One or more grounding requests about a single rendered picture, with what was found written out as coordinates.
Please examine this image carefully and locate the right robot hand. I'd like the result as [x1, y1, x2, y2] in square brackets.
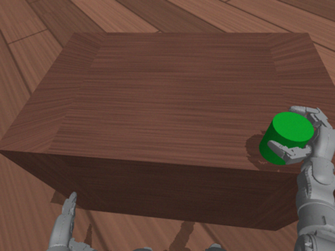
[267, 106, 335, 165]

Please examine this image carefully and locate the right robot arm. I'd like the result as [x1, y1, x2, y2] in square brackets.
[294, 157, 335, 251]

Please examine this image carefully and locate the left robot hand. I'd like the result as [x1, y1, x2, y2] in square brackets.
[48, 192, 97, 251]

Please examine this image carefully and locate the can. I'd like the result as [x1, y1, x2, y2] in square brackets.
[259, 112, 314, 165]

